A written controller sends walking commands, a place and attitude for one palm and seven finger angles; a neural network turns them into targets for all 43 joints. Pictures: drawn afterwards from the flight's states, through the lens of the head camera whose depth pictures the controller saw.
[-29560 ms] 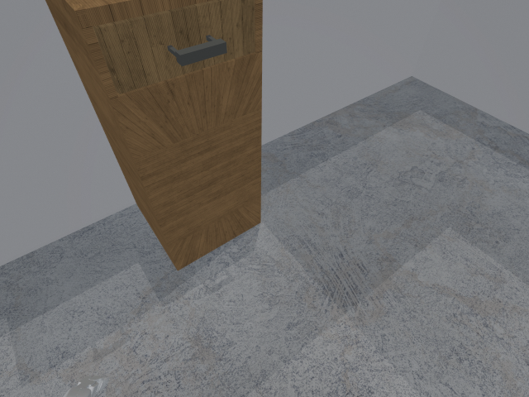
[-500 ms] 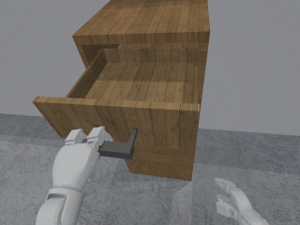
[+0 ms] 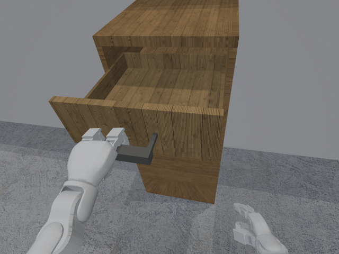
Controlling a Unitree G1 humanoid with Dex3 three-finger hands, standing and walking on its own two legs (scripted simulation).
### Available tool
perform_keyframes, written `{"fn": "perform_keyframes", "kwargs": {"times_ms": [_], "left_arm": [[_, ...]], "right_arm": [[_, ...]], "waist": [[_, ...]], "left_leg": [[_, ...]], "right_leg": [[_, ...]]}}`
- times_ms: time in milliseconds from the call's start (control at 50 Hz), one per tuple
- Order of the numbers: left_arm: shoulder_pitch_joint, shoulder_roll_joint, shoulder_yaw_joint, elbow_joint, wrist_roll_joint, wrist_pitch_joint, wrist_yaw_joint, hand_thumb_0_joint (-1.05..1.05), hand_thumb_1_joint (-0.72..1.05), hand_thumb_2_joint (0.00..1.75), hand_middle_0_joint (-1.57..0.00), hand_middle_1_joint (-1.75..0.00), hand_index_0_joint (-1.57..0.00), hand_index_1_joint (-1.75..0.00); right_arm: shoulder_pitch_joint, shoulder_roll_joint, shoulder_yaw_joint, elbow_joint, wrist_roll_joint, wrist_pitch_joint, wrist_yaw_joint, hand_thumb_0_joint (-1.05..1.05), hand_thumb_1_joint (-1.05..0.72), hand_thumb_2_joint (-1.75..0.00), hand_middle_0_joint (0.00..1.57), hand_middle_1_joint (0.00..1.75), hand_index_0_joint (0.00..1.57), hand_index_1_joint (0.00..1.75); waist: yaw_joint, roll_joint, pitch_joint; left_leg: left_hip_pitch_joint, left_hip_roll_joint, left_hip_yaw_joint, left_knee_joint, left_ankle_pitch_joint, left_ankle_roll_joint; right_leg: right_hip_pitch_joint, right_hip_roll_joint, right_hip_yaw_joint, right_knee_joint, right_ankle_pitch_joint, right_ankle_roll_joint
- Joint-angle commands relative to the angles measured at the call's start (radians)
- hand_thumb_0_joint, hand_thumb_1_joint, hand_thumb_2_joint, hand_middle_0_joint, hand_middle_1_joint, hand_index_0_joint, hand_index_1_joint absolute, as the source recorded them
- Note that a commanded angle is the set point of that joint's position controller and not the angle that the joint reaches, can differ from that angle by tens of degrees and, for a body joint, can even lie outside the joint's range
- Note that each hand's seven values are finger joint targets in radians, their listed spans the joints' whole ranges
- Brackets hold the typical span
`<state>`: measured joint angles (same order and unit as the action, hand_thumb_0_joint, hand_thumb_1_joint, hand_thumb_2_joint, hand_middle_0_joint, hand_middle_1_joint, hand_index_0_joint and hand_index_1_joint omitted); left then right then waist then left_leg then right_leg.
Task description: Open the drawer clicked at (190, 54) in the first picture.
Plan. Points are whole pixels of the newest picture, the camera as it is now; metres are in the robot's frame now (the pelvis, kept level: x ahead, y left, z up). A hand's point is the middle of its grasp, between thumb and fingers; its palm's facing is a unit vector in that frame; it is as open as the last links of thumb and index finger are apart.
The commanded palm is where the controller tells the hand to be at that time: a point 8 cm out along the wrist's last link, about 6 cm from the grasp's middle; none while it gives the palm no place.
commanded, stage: open the thumb to release the handle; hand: left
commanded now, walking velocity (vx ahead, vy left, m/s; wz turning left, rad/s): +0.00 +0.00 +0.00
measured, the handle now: (128, 144) +0.30 +0.14 +0.14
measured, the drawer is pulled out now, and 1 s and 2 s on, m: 0.28 0.28 0.28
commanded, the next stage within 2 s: lift the hand off the handle in 0.44 s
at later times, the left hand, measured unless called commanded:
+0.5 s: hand (103, 167) +0.26 +0.19 +0.11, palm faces +0.10 -0.09 -0.99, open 12.9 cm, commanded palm +0.23 +0.20 +0.17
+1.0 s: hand (107, 157) +0.27 +0.18 +0.13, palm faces +0.08 -0.10 -0.99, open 13.5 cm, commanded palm +0.24 +0.19 +0.20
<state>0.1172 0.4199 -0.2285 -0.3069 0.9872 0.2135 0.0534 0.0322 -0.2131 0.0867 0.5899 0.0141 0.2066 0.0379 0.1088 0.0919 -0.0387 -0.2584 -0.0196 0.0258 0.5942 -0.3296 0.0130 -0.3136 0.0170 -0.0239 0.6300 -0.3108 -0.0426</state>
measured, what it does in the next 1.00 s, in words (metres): stands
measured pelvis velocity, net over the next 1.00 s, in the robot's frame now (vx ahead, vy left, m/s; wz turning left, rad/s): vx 0.00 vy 0.01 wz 0.01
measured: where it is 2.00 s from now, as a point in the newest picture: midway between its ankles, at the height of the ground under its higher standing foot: outside the picture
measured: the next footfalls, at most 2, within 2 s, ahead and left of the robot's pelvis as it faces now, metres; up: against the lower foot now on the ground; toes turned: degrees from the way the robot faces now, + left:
none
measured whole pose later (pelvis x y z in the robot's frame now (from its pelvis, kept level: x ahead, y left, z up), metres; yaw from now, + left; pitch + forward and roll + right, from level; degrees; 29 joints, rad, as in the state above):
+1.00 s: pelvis +0.00 +0.01 +0.01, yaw +1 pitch -1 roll +1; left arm -0.02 0.45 -0.22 -0.19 0.92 0.10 0.00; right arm 0.04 -0.24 0.05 0.63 0.03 0.15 0.01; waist 0.10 0.11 -0.02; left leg -0.20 -0.03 0.01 0.47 -0.26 0.02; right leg -0.25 0.01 -0.03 0.50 -0.24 -0.03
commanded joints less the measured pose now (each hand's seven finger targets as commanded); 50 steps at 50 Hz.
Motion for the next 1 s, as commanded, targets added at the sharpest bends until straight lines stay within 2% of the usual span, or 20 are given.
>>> {"fn": "perform_keyframes", "kwargs": {"times_ms": [0, 20, 80, 120, 140, 180, 220, 300, 320, 380, 420, 540, 600, 620, 700, 720, 780, 880, 920, 980], "left_arm": [[-0.293, 0.179, 0.180, -0.086, 0.014, -0.046, 0.023, 0.00, 0.62, 0.78, -0.38, -1.32, -0.38, -1.32], [-0.312, 0.210, 0.214, -0.111, -0.031, -0.049, 0.015, 0.00, 0.55, 0.75, -0.38, -1.31, -0.38, -1.31], [-0.270, 0.203, 0.226, -0.076, -0.086, -0.071, -0.010, 0.00, 0.34, 0.66, -0.36, -1.29, -0.36, -1.29], [-0.260, 0.265, 0.291, -0.091, -0.109, -0.104, -0.013, 0.00, 0.20, 0.60, -0.35, -1.27, -0.35, -1.27], [-0.250, 0.186, 0.217, -0.076, -0.095, -0.116, -0.021, 0.00, 0.13, 0.57, -0.35, -1.27, -0.35, -1.27], [-0.255, 0.164, 0.202, -0.064, -0.099, -0.155, -0.016, 0.00, -0.01, 0.51, -0.33, -1.25, -0.33, -1.25], [-0.268, 0.254, 0.284, -0.084, -0.103, -0.189, 0.001, 0.00, -0.15, 0.45, -0.32, -1.24, -0.32, -1.24], [-0.260, 0.207, 0.260, -0.067, -0.064, -0.209, 0.041, 0.00, -0.43, 0.33, -0.30, -1.21, -0.30, -1.21], [-0.292, 0.257, 0.300, -0.084, -0.076, -0.213, 0.050, 0.00, -0.50, 0.30, -0.30, -1.20, -0.30, -1.20], [-0.291, 0.181, 0.235, -0.018, -0.063, -0.199, 0.064, 0.00, -0.50, 0.30, -0.30, -1.20, -0.30, -1.20], [-0.333, 0.263, 0.299, -0.067, -0.078, -0.200, 0.072, 0.00, -0.50, 0.30, -0.30, -1.20, -0.30, -1.20], [-0.357, 0.134, 0.161, -0.090, -0.064, -0.167, 0.063, 0.00, -0.50, 0.30, -0.30, -1.20, -0.30, -1.20], [-0.381, 0.133, 0.152, -0.048, -0.044, -0.143, 0.052, 0.00, -0.50, 0.30, -0.30, -1.20, -0.30, -1.20], [-0.407, 0.184, 0.196, -0.066, -0.055, -0.143, 0.051, 0.00, -0.50, 0.30, -0.30, -1.20, -0.30, -1.20], [-0.402, 0.146, 0.166, -0.018, -0.025, -0.110, 0.037, 0.00, -0.50, 0.30, -0.30, -1.20, -0.30, -1.20], [-0.423, 0.199, 0.210, -0.044, -0.046, -0.114, 0.033, 0.00, -0.50, 0.30, -0.30, -1.20, -0.30, -1.20], [-0.367, 0.162, 0.189, 0.020, -0.040, -0.098, 0.020, 0.00, -0.50, 0.30, -0.30, -1.20, -0.30, -1.20], [-0.431, 0.173, 0.185, -0.080, -0.048, -0.103, 0.016, 0.00, -0.50, 0.30, -0.30, -1.20, -0.30, -1.20], [-0.484, 0.259, 0.259, -0.137, -0.068, -0.109, 0.021, 0.00, -0.50, 0.30, -0.30, -1.20, -0.30, -1.20], [-0.482, 0.194, 0.202, -0.148, -0.072, -0.115, 0.013, 0.00, -0.50, 0.30, -0.30, -1.20, -0.30, -1.20]], "right_arm": [[-0.185, -0.083, -0.051, -0.142, 0.001, -0.054, -0.036, 0.00, -0.90, -0.90, 0.20, 0.30, 0.20, 0.30], [-0.184, -0.092, -0.057, -0.148, 0.013, -0.063, -0.041, 0.00, -0.90, -0.90, 0.20, 0.30, 0.20, 0.30], [-0.163, -0.093, -0.066, -0.149, 0.010, -0.078, -0.051, 0.00, -0.90, -0.90, 0.20, 0.30, 0.20, 0.30], [-0.164, -0.105, -0.073, -0.153, 0.019, -0.096, -0.058, 0.00, -0.90, -0.90, 0.20, 0.30, 0.20, 0.30], [-0.165, -0.094, -0.066, -0.164, 0.009, -0.105, -0.054, 0.00, -0.90, -0.90, 0.20, 0.30, 0.20, 0.30], [-0.142, -0.104, -0.080, -0.152, 0.008, -0.115, -0.058, 0.00, -0.90, -0.90, 0.20, 0.30, 0.20, 0.30], [-0.137, -0.117, -0.088, -0.156, 0.012, -0.133, -0.063, 0.00, -0.90, -0.90, 0.20, 0.30, 0.20, 0.30], [-0.125, -0.110, -0.098, -0.150, 0.002, -0.139, -0.059, 0.00, -0.90, -0.90, 0.20, 0.30, 0.20, 0.30], [-0.126, -0.119, -0.101, -0.149, 0.011, -0.148, -0.060, 0.00, -0.90, -0.90, 0.20, 0.30, 0.20, 0.30], [-0.118, -0.111, -0.104, -0.139, 0.007, -0.148, -0.059, 0.00, -0.90, -0.90, 0.20, 0.30, 0.20, 0.30], [-0.124, -0.122, -0.107, -0.145, 0.017, -0.156, -0.061, 0.00, -0.90, -0.90, 0.20, 0.30, 0.20, 0.30], [-0.138, -0.099, -0.096, -0.149, 0.011, -0.158, -0.047, 0.00, -0.90, -0.90, 0.20, 0.30, 0.20, 0.30], [-0.140, -0.108, -0.092, -0.132, 0.012, -0.134, -0.048, 0.00, -0.90, -0.90, 0.20, 0.30, 0.20, 0.30], [-0.144, -0.113, -0.092, -0.134, 0.018, -0.138, -0.049, 0.00, -0.90, -0.90, 0.20, 0.30, 0.20, 0.30], [-0.145, -0.105, -0.083, -0.128, 0.012, -0.114, -0.043, 0.00, -0.90, -0.90, 0.20, 0.30, 0.20, 0.30], [-0.157, -0.110, -0.083, -0.134, 0.020, -0.121, -0.045, 0.00, -0.90, -0.90, 0.20, 0.30, 0.20, 0.30], [-0.143, -0.106, -0.078, -0.118, 0.013, -0.100, -0.043, 0.00, -0.90, -0.90, 0.20, 0.30, 0.20, 0.30], [-0.158, -0.099, -0.077, -0.129, 0.011, -0.095, -0.036, 0.00, -0.90, -0.90, 0.20, 0.30, 0.20, 0.30], [-0.172, -0.109, -0.076, -0.134, 0.020, -0.101, -0.036, 0.00, -0.90, -0.90, 0.20, 0.30, 0.20, 0.30], [-0.165, -0.097, -0.077, -0.133, 0.013, -0.103, -0.031, 0.00, -0.90, -0.90, 0.20, 0.30, 0.20, 0.30]], "waist": [[-0.014, -0.034, -0.100], [-0.020, 0.018, -0.136], [-0.016, -0.084, -0.161], [-0.015, -0.093, -0.156], [-0.014, -0.115, -0.150], [-0.028, -0.128, -0.096], [-0.019, -0.118, -0.106], [-0.008, -0.088, -0.133], [-0.011, -0.077, -0.146], [-0.017, -0.091, -0.122], [-0.011, -0.081, -0.164], [-0.017, -0.089, -0.190], [-0.028, -0.109, -0.140], [-0.022, -0.098, -0.153], [-0.016, -0.118, -0.166], [-0.016, -0.098, -0.177], [-0.015, -0.096, -0.143], [-0.011, -0.062, -0.205], [-0.009, -0.028, -0.219], [-0.012, -0.037, -0.221]], "left_leg": [[-0.033, 0.004, -0.008, -0.136, 0.142, 0.014], [-0.010, 0.004, -0.014, -0.139, 0.148, 0.013], [-0.020, -0.009, -0.003, -0.144, 0.171, 0.016], [-0.021, -0.005, 0.002, -0.143, 0.139, 0.015], [-0.032, -0.015, 0.007, -0.144, 0.138, 0.019], [-0.037, -0.014, 0.008, -0.150, 0.103, 0.020], [-0.035, -0.012, 0.006, -0.146, 0.080, 0.017], [-0.026, -0.024, 0.011, -0.144, 0.111, 0.015], [-0.022, -0.019, 0.009, -0.141, 0.098, 0.011], [-0.021, -0.024, 0.012, -0.152, 0.103, 0.013], [-0.006, -0.018, 0.008, -0.149, 0.116, 0.010], [0.033, -0.018, 0.003, -0.165, 0.181, 0.016], [0.026, -0.015, 0.002, -0.182, 0.174, 0.012], [0.031, -0.009, -0.005, -0.183, 0.169, 0.009], [0.027, -0.013, 0.001, -0.189, 0.213, 0.011], [0.037, -0.008, -0.004, -0.183, 0.212, 0.008], [0.021, -0.012, 0.001, -0.191, 0.236, 0.007], [0.064, -0.011, -0.007, -0.186, 0.281, 0.008], [0.069, -0.005, -0.017, -0.185, 0.285, 0.002], [0.083, -0.008, -0.016, -0.193, 0.310, 0.006]], "right_leg": [[0.104, -0.010, 0.045, -0.152, 0.083, 0.011], [0.132, -0.008, 0.045, -0.151, 0.101, 0.008], [0.174, -0.016, 0.054, -0.173, 0.130, 0.026], [0.173, -0.019, 0.073, -0.194, 0.075, 0.030], [0.163, -0.027, 0.066, -0.197, 0.053, 0.033], [0.120, -0.028, 0.069, -0.226, -0.003, 0.036], [0.128, -0.032, 0.088, -0.235, -0.047, 0.032], [0.126, -0.036, 0.087, -0.234, -0.021, 0.026], [0.130, -0.036, 0.095, -0.234, -0.038, 0.024], [0.105, -0.030, 0.075, -0.239, -0.031, 0.025], [0.139, -0.031, 0.087, -0.230, -0.006, 0.023], [0.144, -0.022, 0.050, -0.212, 0.079, 0.022], [0.125, -0.014, 0.039, -0.223, 0.090, 0.025], [0.145, -0.014, 0.043, -0.216, 0.089, 0.020], [0.169, -0.012, 0.034, -0.208, 0.150, 0.022], [0.181, -0.012, 0.041, -0.203, 0.158, 0.018], [0.176, -0.011, 0.027, -0.207, 0.189, 0.019], [0.201, -0.008, 0.025, -0.198, 0.220, 0.014], [0.215, -0.005, 0.030, -0.192, 0.230, 0.010], [0.212, -0.006, 0.019, -0.200, 0.237, 0.011]]}}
